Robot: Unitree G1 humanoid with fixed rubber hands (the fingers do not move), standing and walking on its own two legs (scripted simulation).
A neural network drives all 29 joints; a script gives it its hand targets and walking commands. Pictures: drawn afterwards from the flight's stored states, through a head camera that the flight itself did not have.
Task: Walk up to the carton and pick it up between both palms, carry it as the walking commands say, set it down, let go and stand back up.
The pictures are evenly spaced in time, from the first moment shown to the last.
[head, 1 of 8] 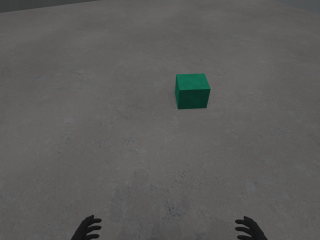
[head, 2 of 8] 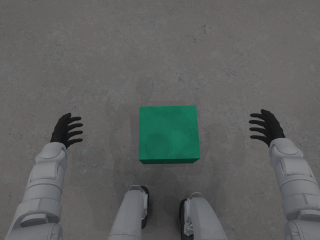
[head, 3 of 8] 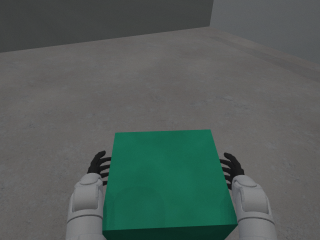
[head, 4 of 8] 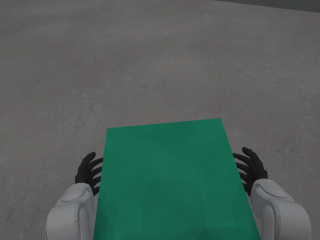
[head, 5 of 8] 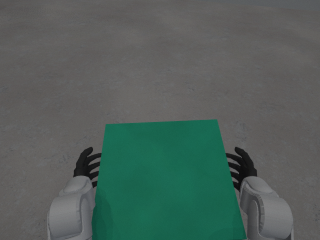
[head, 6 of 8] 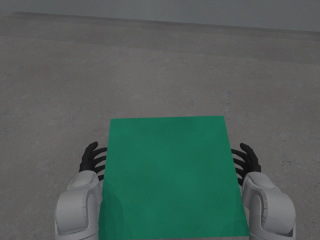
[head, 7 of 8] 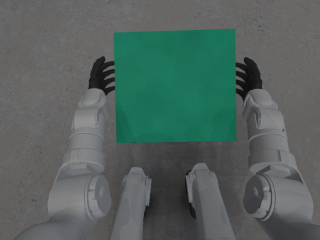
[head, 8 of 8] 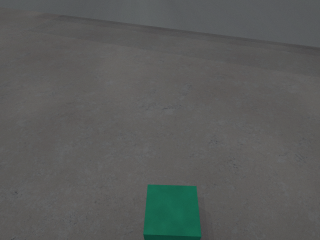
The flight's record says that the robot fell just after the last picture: no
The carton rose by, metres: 0.68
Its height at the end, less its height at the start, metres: +0.00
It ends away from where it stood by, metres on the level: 2.72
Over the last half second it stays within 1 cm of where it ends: yes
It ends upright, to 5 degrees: yes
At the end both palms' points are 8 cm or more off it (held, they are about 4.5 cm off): yes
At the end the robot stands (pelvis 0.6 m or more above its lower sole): yes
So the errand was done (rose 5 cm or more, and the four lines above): yes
